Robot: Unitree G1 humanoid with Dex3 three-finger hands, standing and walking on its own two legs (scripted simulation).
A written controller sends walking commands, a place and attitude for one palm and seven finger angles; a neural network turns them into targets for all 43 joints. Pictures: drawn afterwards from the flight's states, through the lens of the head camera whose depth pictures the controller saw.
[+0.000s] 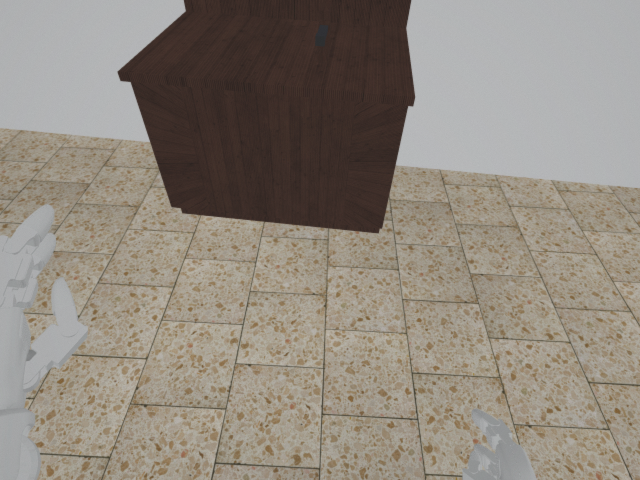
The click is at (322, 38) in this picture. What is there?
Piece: tap's lever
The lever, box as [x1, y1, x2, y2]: [315, 33, 324, 45]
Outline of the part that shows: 316,33 315,45 324,45 324,34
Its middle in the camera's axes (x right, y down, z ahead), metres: +0.00 -0.60 +1.17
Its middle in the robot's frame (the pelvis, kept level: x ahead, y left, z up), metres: +1.29 +0.08 +0.04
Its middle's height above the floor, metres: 0.82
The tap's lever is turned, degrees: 0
